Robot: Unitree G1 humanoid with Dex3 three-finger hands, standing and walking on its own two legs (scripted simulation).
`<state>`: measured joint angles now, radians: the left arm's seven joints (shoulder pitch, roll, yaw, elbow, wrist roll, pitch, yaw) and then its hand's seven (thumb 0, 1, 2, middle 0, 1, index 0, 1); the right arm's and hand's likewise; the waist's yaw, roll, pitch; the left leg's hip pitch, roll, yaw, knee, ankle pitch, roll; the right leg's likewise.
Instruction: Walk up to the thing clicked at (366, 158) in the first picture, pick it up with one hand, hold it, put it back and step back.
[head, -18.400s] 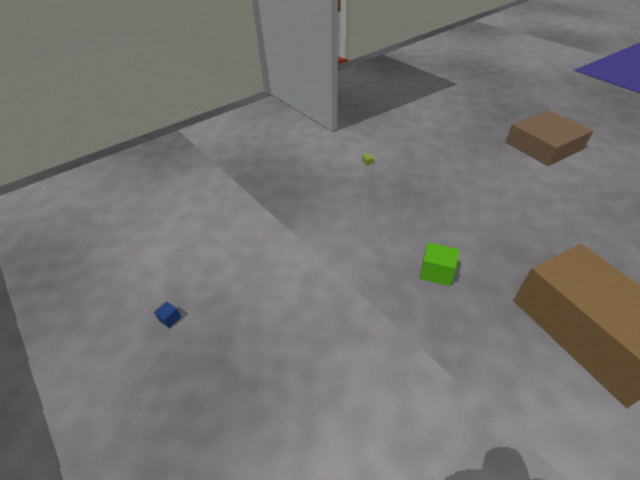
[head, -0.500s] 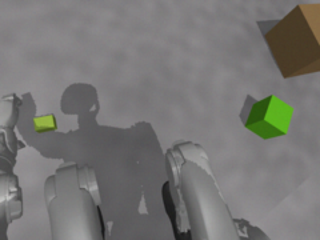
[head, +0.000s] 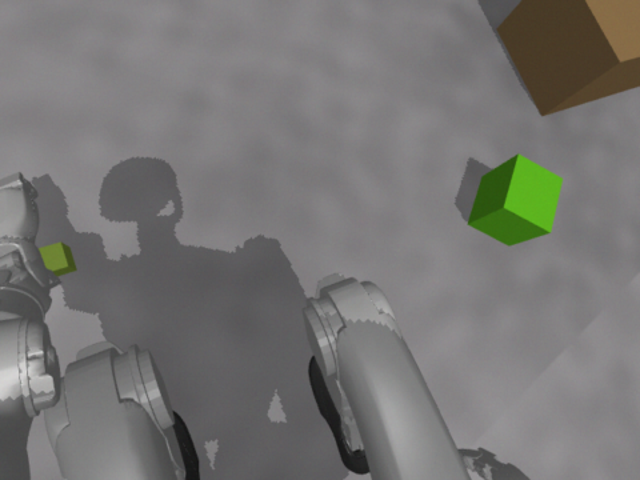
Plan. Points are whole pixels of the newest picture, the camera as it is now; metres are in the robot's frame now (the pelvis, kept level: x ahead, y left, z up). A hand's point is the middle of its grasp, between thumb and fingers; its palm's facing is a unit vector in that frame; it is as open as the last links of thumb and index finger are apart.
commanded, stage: close in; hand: left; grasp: from above
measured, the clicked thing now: (49, 262) +0.47 +0.29 -0.30
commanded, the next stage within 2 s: rest palm in 0.26 s
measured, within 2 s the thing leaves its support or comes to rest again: neither
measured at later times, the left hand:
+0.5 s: hand (32, 263) +0.45 +0.28 -0.21, palm faces -0.40 -0.16 -0.90, open 13.0 cm
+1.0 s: hand (46, 261) +0.46 +0.28 -0.25, palm faces -0.41 -0.18 -0.90, open 13.2 cm
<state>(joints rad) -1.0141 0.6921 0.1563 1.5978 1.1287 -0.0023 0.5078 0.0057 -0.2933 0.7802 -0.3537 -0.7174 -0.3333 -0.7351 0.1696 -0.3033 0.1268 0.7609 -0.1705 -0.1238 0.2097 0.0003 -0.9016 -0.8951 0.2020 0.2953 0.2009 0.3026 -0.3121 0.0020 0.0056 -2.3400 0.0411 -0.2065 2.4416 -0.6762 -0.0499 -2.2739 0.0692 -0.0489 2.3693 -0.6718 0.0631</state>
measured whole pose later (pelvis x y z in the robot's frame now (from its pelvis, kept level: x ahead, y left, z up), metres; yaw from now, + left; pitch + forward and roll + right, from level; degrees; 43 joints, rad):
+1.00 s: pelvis +0.01 +0.01 -0.02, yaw -4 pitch +28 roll -12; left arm -1.03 0.87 0.18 1.77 1.21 -0.15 0.68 0.00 -0.32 0.80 -0.27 -0.77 -0.26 -0.77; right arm 0.13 -0.31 0.23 0.77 -0.29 -0.26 0.29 0.00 -0.89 -0.90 0.20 0.30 0.20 0.30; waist -0.37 -0.10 0.13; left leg -2.34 0.03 -0.29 2.55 -0.72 -0.06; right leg -2.24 0.08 -0.10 2.42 -0.70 0.08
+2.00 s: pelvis +0.00 +0.02 -0.02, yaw -6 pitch +25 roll -15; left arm -1.06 0.94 0.11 1.82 1.14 -0.09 0.70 0.00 0.13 0.42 -0.57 -0.60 -0.61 -0.57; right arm 0.10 -0.35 0.29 0.73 -0.28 -0.37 0.37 0.00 -0.91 -0.90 0.20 0.30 0.20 0.30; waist -0.39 -0.14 0.19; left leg -2.33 0.03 -0.32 2.57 -0.72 -0.03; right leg -2.19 0.09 -0.13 2.39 -0.69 0.09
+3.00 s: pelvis -0.01 +0.02 -0.01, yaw -6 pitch +24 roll -15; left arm -1.04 0.95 0.09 1.82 1.15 -0.12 0.72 0.06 0.54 0.00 -1.10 -0.12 -1.05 -0.08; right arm 0.09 -0.36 0.32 0.71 -0.28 -0.35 0.34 0.00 -0.90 -0.90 0.20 0.29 0.20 0.30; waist -0.39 -0.16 0.19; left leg -2.31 0.03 -0.33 2.55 -0.70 -0.04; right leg -2.17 0.09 -0.15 2.36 -0.66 0.09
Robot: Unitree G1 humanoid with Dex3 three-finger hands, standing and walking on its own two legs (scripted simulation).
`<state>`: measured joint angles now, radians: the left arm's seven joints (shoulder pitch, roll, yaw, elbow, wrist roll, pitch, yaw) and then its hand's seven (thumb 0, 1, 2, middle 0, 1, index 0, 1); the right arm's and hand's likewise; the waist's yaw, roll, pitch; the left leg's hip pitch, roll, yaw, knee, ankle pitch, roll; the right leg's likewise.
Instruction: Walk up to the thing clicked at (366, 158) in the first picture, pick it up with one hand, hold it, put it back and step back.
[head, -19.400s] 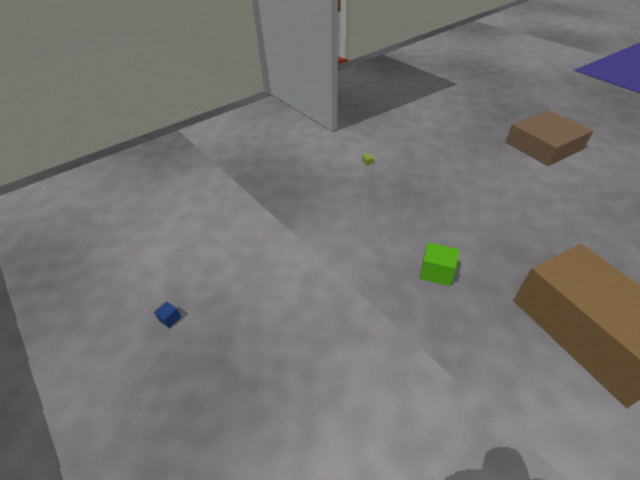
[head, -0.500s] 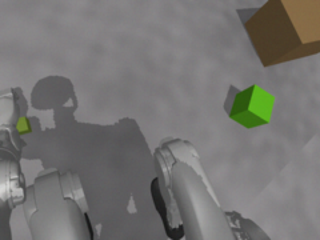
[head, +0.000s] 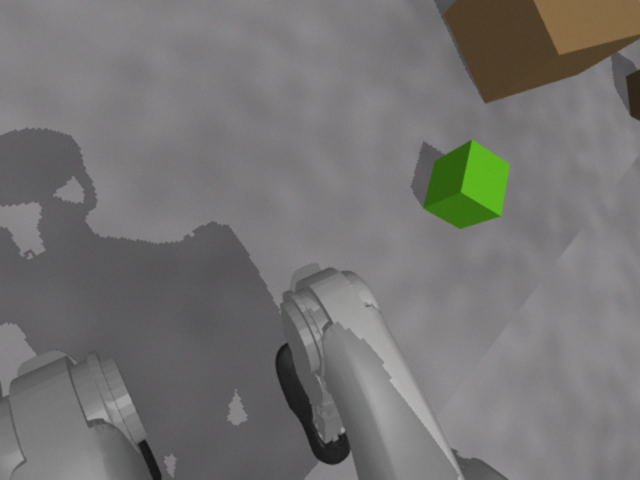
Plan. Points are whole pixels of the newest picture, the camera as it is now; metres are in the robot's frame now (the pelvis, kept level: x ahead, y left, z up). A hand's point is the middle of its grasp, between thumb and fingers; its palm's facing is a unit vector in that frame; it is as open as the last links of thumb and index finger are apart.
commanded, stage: rest palm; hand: left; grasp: from above
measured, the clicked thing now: out of the picture +0.45 +0.31 -0.28
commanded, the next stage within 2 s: close in 0.42 s
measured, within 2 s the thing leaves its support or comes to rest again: neither
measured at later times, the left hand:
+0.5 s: hand out of the picture +0.42 +0.31 -0.25, palm faces -0.41 -0.22 -0.88, open 12.6 cm
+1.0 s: hand out of the picture +0.43 +0.31 -0.25, palm faces -0.40 -0.20 -0.89, open 9.9 cm
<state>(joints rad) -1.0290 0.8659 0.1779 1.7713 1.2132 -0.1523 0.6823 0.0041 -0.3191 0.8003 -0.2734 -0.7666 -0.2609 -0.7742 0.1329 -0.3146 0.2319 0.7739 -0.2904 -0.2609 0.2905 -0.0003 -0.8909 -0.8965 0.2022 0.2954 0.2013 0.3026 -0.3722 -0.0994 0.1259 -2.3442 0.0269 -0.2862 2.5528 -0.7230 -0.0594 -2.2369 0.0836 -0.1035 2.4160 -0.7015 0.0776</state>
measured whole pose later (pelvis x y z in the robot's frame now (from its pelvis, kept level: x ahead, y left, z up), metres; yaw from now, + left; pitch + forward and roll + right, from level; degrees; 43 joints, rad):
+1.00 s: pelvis -0.01 +0.01 +0.00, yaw -2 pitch +25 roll -15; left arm -1.06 0.94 0.11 1.82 1.14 -0.09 0.70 0.00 0.13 0.42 -0.57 -0.60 -0.61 -0.57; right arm 0.10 -0.35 0.29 0.73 -0.28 -0.37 0.37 0.00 -0.91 -0.90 0.20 0.30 0.20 0.30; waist -0.39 -0.14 0.19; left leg -2.33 0.03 -0.32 2.57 -0.72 -0.03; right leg -2.19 0.09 -0.13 2.39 -0.69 0.09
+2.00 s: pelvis -0.01 +0.01 +0.01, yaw -2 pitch +24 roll -15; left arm -1.04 0.95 0.09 1.82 1.15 -0.12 0.72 0.06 0.54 0.00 -1.10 -0.12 -1.05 -0.08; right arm 0.09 -0.36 0.32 0.71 -0.28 -0.35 0.34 0.00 -0.90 -0.90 0.20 0.29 0.20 0.30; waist -0.39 -0.16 0.19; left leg -2.31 0.03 -0.33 2.55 -0.70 -0.04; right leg -2.17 0.09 -0.15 2.36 -0.66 0.09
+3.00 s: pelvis -0.01 +0.00 +0.02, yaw +3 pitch +31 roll -9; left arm -0.94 0.68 0.08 1.48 1.10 -0.05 0.44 0.08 0.51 0.00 -1.19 -0.01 -1.13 -0.01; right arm 0.18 -0.32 0.10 0.76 -0.15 -0.18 0.27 0.00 -0.92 -0.91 0.20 0.29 0.20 0.30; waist -0.26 0.01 -0.03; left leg -2.33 0.03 -0.21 2.44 -0.67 -0.04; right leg -2.23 0.05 -0.06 2.34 -0.67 0.06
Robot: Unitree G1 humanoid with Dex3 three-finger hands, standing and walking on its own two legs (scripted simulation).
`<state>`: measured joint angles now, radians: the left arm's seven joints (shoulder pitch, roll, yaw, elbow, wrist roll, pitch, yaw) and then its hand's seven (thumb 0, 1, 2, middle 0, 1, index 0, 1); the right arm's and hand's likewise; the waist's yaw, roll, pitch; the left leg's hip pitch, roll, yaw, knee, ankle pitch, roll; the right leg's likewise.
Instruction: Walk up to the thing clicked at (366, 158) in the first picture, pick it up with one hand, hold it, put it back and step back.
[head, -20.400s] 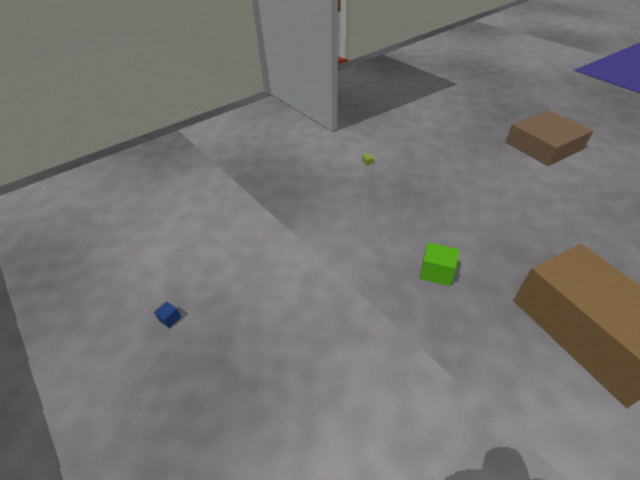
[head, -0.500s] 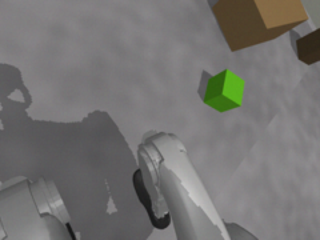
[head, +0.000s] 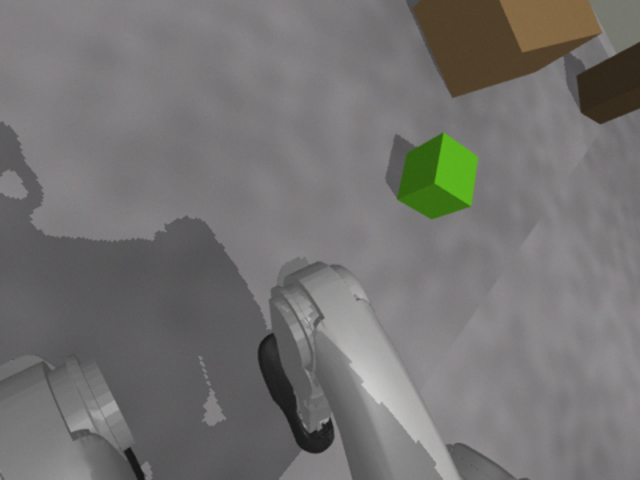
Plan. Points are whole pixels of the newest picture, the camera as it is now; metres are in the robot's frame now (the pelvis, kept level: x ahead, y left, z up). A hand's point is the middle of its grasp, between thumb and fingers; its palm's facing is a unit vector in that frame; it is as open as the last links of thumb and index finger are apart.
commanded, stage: close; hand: left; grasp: from above
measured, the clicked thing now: out of the picture +0.44 +0.32 -0.28
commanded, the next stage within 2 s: settle in 1.00 s
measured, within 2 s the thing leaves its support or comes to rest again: leaves its support in 1.42 s
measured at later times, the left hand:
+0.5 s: hand out of the picture +0.42 +0.31 -0.25, palm faces -0.41 -0.21 -0.89, open 7.4 cm
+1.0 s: hand out of the picture +0.42 +0.31 -0.25, palm faces -0.39 -0.21 -0.90, open 6.6 cm
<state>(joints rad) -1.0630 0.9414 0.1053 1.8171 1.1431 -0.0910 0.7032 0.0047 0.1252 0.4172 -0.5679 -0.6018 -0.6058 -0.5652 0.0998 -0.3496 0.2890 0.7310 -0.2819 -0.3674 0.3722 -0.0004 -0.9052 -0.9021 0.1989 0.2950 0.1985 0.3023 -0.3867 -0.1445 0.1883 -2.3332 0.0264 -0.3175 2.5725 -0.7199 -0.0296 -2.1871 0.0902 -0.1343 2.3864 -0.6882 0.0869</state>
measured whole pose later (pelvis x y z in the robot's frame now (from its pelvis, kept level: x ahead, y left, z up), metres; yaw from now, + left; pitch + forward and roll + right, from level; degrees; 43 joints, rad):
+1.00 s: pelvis -0.01 +0.00 +0.01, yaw +0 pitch +24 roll -15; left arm -1.04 0.95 0.09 1.82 1.15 -0.12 0.72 0.06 0.54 0.00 -1.10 -0.12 -1.05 -0.08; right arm 0.09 -0.36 0.32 0.71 -0.28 -0.35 0.34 0.00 -0.90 -0.90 0.20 0.29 0.20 0.30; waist -0.39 -0.16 0.19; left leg -2.31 0.03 -0.33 2.55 -0.70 -0.04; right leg -2.17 0.09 -0.15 2.36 -0.66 0.09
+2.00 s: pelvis +0.00 -0.01 +0.02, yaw +5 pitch +31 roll -9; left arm -0.94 0.68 0.08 1.48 1.10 -0.05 0.44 0.08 0.51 0.00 -1.19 -0.01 -1.13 -0.01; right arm 0.18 -0.32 0.10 0.76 -0.15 -0.18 0.27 0.00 -0.92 -0.91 0.20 0.29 0.20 0.30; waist -0.26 0.01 -0.03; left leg -2.33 0.03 -0.21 2.44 -0.67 -0.04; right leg -2.23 0.05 -0.06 2.34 -0.67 0.06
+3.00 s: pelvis +0.00 -0.02 +0.19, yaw +12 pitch +30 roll -5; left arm -0.52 0.49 -0.08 0.78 0.97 0.12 0.13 0.06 0.53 0.00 -1.15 -0.07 -1.08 -0.06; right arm 0.15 -0.25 -0.02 0.67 0.01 0.03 0.02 0.00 -0.90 -0.90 0.20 0.30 0.20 0.30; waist -0.10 0.05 -0.21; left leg -1.79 0.04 -0.10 1.88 -0.61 -0.03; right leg -1.73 0.00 -0.02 1.84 -0.63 0.04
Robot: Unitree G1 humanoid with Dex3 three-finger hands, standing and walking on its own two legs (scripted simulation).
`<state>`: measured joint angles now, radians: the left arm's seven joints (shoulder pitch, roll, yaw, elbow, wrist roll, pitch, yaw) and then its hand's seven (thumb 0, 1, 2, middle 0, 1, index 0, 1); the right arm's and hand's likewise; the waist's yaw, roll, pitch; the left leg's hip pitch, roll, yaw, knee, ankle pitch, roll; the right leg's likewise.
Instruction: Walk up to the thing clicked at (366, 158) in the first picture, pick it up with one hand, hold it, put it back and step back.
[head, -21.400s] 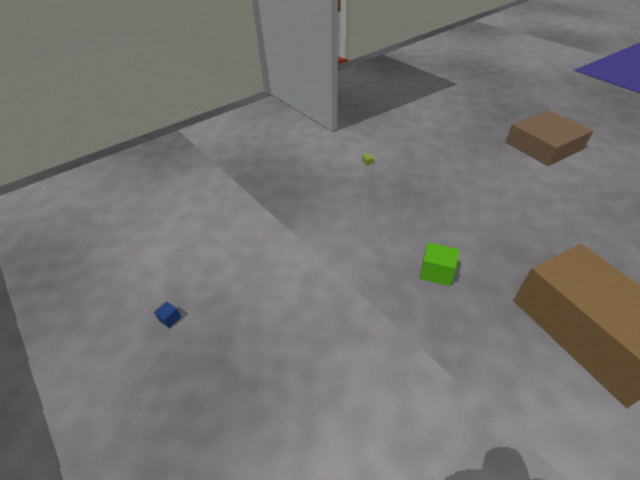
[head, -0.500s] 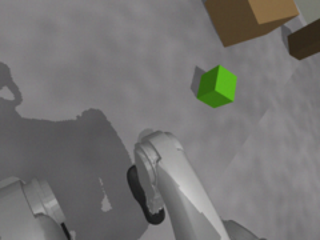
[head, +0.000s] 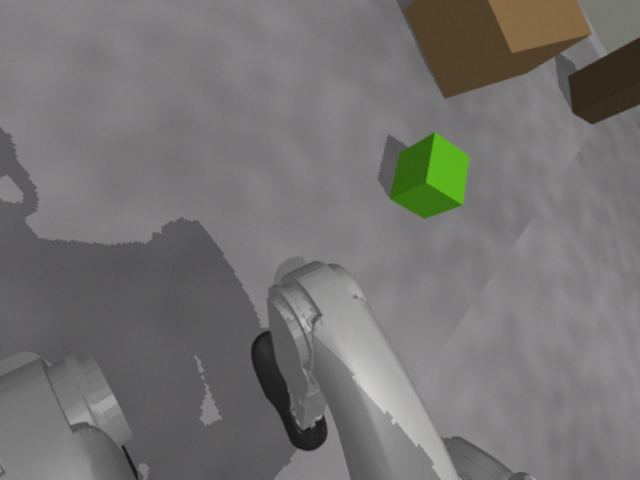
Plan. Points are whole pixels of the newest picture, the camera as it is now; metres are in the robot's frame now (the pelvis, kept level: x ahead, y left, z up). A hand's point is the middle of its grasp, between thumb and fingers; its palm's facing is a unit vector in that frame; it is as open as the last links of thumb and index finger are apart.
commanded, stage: settle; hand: left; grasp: from above
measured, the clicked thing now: out of the picture +0.45 +0.32 -0.29
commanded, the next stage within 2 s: lift in 1.06 s
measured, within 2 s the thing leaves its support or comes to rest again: leaves its support in 0.42 s
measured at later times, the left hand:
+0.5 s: hand out of the picture +0.43 +0.32 -0.24, palm faces -0.35 -0.21 -0.91, open 6.4 cm
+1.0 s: hand out of the picture +0.42 +0.32 -0.15, palm faces -0.37 -0.20 -0.91, open 6.4 cm
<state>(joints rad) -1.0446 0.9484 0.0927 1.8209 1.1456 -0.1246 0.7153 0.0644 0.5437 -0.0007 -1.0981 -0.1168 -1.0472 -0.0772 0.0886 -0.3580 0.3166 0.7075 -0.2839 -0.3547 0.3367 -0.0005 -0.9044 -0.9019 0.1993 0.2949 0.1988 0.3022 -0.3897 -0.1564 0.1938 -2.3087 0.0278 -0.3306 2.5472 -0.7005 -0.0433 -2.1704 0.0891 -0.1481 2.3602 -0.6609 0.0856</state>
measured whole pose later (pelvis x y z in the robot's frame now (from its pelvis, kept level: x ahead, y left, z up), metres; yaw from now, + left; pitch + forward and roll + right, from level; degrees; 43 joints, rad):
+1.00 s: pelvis +0.00 -0.01 +0.02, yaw +5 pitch +31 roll -9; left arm -0.94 0.68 0.08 1.48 1.10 -0.05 0.44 0.08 0.51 0.00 -1.19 -0.01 -1.13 -0.01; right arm 0.18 -0.32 0.10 0.76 -0.15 -0.18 0.27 0.00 -0.92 -0.91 0.20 0.29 0.20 0.30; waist -0.26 0.01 -0.03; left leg -2.33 0.03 -0.21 2.44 -0.67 -0.04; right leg -2.23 0.05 -0.06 2.34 -0.67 0.06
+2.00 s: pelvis +0.00 -0.01 +0.19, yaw +12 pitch +30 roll -5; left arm -0.52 0.49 -0.08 0.78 0.97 0.12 0.13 0.06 0.53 0.00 -1.15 -0.07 -1.08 -0.06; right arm 0.15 -0.25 -0.02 0.67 0.01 0.03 0.02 0.00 -0.90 -0.90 0.20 0.30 0.20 0.30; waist -0.10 0.05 -0.21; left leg -1.79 0.04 -0.10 1.88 -0.61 -0.03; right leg -1.73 0.00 -0.02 1.84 -0.63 0.04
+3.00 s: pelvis +0.07 +0.00 +0.43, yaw +14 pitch +9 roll -1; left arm -0.31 0.35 -0.20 0.77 0.93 0.19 0.11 0.04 0.53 0.04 -1.13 -0.10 -1.05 -0.10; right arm 0.25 -0.25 -0.03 0.74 0.04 -0.06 -0.05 0.01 -0.90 -0.90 0.20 0.30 0.20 0.30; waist -0.05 0.04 -0.09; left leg -0.61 0.05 0.01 0.83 -0.37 -0.03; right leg -0.59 -0.02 0.02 0.81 -0.38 0.03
